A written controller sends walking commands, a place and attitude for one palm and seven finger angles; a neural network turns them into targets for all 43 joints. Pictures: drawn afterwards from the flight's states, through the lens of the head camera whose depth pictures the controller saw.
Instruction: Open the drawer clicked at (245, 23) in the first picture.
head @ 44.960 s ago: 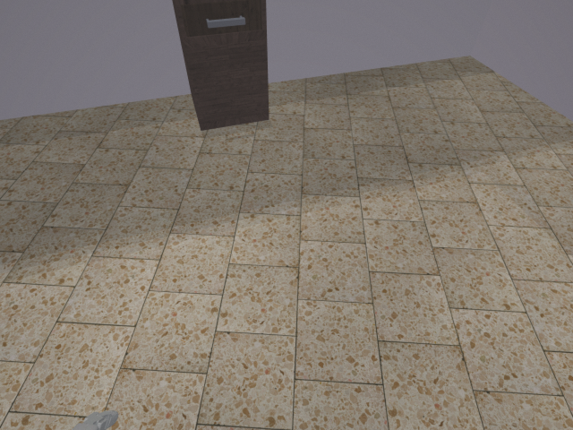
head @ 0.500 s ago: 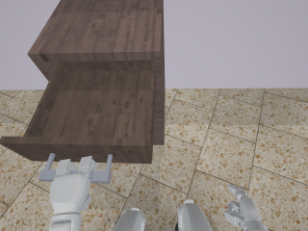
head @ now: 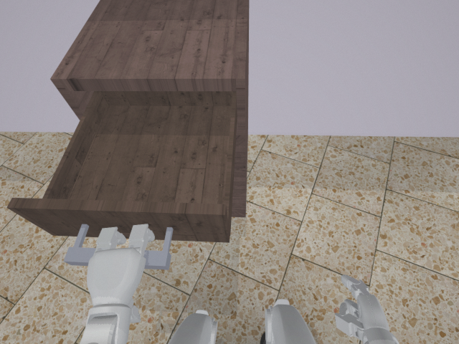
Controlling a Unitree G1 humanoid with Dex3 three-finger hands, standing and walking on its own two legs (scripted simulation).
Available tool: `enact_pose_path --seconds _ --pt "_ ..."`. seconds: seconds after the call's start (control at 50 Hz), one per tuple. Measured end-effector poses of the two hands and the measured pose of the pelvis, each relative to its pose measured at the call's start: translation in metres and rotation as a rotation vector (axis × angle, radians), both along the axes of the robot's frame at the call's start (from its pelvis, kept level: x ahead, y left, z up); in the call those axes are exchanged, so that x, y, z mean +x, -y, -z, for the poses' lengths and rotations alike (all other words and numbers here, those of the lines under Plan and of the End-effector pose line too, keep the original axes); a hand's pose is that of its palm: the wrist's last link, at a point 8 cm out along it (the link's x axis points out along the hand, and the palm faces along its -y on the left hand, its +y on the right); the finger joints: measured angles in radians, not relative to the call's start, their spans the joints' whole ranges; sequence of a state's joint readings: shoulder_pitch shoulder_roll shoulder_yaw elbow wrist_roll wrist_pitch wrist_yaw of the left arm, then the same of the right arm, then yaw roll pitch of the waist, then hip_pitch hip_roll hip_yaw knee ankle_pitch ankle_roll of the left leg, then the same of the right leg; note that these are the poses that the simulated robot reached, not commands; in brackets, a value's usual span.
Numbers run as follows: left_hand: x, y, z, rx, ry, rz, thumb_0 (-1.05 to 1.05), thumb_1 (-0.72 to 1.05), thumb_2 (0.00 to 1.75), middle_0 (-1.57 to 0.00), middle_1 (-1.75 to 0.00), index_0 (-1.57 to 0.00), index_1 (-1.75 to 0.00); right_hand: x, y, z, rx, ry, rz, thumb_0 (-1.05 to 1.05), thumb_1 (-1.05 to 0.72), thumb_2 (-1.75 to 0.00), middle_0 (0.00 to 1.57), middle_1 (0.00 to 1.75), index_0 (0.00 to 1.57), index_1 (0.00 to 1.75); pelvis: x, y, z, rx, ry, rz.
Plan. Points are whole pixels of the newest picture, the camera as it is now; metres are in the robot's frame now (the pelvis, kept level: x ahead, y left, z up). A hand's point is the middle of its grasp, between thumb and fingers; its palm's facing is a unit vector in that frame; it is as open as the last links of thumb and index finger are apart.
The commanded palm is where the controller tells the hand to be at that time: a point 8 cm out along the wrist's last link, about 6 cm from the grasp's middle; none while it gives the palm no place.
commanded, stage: lift the hand off the handle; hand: left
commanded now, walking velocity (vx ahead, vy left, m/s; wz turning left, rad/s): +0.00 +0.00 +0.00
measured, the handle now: (122, 245) +0.29 +0.23 -0.04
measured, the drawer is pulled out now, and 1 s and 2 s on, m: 0.30 0.30 0.30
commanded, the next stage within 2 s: none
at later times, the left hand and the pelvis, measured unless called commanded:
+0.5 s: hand (127, 266) +0.25 +0.20 -0.02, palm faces -0.03 -0.06 -1.00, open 13.6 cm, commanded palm +0.23 +0.20 +0.03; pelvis +0.02 +0.00 +0.02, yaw +0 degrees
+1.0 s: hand (118, 260) +0.25 +0.20 +0.01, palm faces -0.03 -0.08 -1.00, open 13.5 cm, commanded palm +0.24 +0.20 +0.07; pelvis +0.03 +0.00 +0.05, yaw +0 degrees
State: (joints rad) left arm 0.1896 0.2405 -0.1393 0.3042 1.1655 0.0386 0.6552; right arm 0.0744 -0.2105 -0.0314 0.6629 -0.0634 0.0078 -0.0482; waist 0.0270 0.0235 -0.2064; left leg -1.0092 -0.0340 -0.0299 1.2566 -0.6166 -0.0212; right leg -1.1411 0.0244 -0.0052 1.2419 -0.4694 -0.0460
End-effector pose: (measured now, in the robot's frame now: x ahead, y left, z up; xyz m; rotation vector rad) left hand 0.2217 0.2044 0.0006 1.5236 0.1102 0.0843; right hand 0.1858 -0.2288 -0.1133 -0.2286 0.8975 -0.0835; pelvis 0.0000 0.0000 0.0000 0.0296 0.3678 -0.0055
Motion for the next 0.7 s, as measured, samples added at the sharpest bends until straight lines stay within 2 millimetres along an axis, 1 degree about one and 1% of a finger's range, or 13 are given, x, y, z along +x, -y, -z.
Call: enact_pose_path --seconds 0.06,0.14,0.28,0.36,0.48,0.58,0.7 --pt "0.006 0.0 -0.001 0.004 -0.002 -0.002 0.0 -0.49 0.3 -0.32 -1.2 -0.32 -1.2 -0.002 -0.002 0.001 0.006 -0.009 0.004 0.01 -0.91 -0.9 0.2 0.3 0.21 0.3 0.0 0.0 -0.001 0.0 0.0 0.0" --pt "0.008 0.0 -0.005 0.003 -0.017 -0.008 0.0 -0.49 0.3 -0.32 -1.2 -0.35 -1.22 -0.004 -0.002 -0.001 0.01 -0.019 0.016 0.01 -0.9 -0.9 0.2 0.3 0.21 0.3 0.003 0.0 -0.005 -0.001 0.004 0.002" --pt "0.009 0.002 -0.015 -0.014 -0.036 -0.012 0.0 -0.49 0.3 -0.32 -1.2 -0.36 -1.22 -0.003 0.003 -0.011 -0.002 -0.021 0.028 0.01 -0.91 -0.9 0.2 0.3 0.21 0.3 0.009 0.0 -0.015 0.0 0.016 0.003" --pt "0.009 0.001 -0.018 -0.017 -0.038 -0.005 0.0 -0.49 0.3 -0.32 -1.2 -0.37 -1.21 0.002 0.007 -0.017 -0.016 -0.013 0.027 0.01 -0.91 -0.9 0.2 0.3 0.21 0.3 0.012 0.001 -0.018 -0.001 0.021 0.003" --pt "0.009 0.003 -0.029 -0.018 -0.015 -0.002 0.0 -0.49 0.3 -0.32 -1.2 -0.37 -1.21 0.012 0.01 -0.026 -0.018 0.008 0.025 0.01 -0.91 -0.9 0.2 0.3 0.21 0.3 0.017 0.001 -0.023 -0.004 0.032 0.002" --pt "0.009 0.003 -0.034 -0.016 -0.02 -0.011 0.0 -0.49 0.3 -0.32 -1.2 -0.37 -1.21 0.019 0.008 -0.033 -0.009 0.022 0.018 0.01 -0.91 -0.9 0.2 0.3 0.2 0.3 0.02 0.001 -0.027 -0.004 0.044 0.003" --pt "0.009 0.003 -0.045 -0.019 -0.014 -0.018 0.0 -0.49 0.3 -0.32 -1.2 -0.38 -1.21 0.026 0.003 -0.041 0.002 0.038 0.01 0.01 -0.91 -0.9 0.2 0.3 0.2 0.3 0.023 0.002 -0.033 -0.004 0.06 0.003"
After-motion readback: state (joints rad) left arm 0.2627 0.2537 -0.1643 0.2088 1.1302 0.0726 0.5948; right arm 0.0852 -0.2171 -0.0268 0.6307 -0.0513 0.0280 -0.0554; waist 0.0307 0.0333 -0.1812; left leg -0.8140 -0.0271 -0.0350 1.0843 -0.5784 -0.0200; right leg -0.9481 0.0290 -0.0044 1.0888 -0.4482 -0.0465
